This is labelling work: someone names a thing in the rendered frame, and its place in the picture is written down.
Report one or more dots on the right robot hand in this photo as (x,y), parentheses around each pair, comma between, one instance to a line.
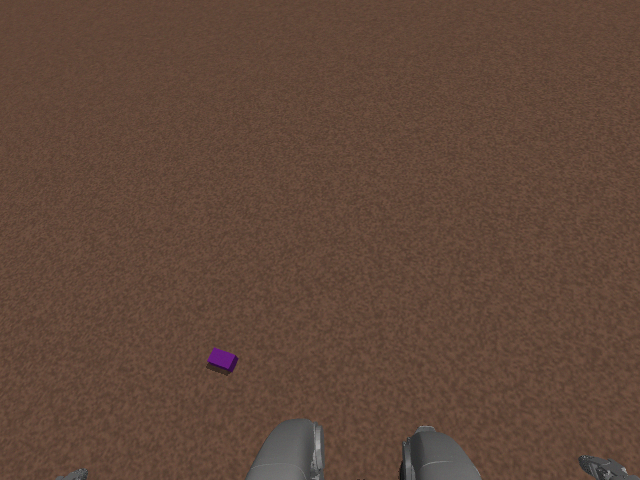
(603,469)

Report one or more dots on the small box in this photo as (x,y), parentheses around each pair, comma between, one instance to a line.
(223,359)

